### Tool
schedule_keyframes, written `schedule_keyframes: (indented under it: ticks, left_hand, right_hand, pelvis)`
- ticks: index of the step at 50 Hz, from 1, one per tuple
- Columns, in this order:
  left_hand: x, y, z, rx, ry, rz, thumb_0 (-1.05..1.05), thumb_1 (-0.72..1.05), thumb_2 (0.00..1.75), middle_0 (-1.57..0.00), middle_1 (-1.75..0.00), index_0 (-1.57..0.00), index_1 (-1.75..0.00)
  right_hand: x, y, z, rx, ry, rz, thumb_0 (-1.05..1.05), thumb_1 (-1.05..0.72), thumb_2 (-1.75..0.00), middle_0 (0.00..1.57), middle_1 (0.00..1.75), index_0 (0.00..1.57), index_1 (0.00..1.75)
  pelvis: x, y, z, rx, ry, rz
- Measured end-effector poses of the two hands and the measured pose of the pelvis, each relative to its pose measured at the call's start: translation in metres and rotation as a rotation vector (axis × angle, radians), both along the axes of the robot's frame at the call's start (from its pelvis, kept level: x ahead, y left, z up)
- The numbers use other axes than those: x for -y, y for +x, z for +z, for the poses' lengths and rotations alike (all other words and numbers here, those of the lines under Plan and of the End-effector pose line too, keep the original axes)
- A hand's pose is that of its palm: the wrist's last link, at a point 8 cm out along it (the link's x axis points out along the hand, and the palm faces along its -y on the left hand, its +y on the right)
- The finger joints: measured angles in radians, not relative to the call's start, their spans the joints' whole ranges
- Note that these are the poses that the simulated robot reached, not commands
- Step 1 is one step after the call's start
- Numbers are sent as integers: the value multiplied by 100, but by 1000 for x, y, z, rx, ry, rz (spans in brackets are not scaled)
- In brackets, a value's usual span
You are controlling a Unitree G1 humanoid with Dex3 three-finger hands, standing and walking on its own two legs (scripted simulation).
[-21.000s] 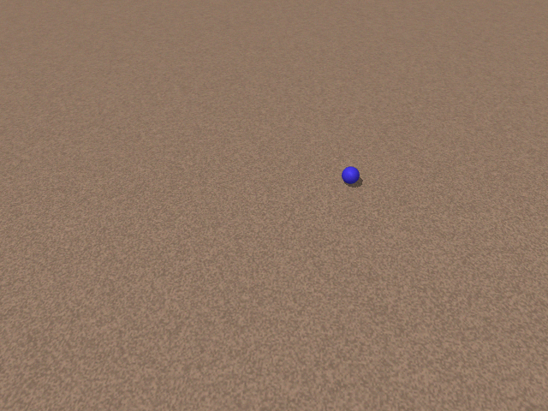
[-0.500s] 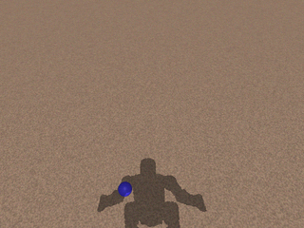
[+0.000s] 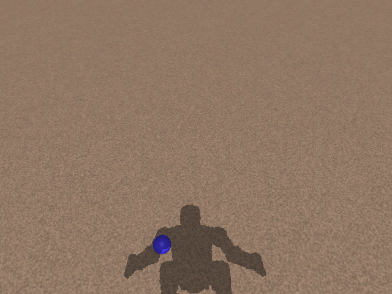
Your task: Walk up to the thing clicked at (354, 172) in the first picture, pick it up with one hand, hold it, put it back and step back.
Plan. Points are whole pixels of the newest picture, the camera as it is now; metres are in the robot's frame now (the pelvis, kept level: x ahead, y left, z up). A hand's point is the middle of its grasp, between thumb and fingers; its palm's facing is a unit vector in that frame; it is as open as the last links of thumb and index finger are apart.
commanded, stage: stand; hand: left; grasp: from above
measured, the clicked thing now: (162, 244) +0.47 +0.18 -0.74
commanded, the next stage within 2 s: rise first in 0.70 s
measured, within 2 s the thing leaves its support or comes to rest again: neither
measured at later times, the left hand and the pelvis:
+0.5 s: hand out of the picture +0.07 +0.26 -0.16, palm faces -0.02 -0.94 -0.34, open 7.4 cm; pelvis +0.00 +0.01 +0.00, yaw +0 degrees
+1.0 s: hand out of the picture +0.15 +0.25 -0.17, palm faces +0.02 -0.95 -0.32, open 8.5 cm; pelvis -0.01 +0.00 -0.01, yaw +0 degrees
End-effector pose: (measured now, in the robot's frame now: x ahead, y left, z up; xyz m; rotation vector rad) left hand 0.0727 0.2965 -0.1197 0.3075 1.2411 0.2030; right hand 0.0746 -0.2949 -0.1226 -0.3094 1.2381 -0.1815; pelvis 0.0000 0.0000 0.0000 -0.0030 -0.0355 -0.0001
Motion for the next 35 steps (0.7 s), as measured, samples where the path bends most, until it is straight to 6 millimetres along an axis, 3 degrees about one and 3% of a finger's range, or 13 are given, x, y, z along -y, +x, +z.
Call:
schedule_keyframes:
  ticks: [35]
  left_hand:
    - [-8,-5,0,-15,7,-3,1,90,90,-21,-30,-21,-30]
  right_hand:
    - [-5,-1,0,-9,-4,4,0,-90,-89,21,30,20,30]
  pelvis:
    - [-6,4,0,0,2,3]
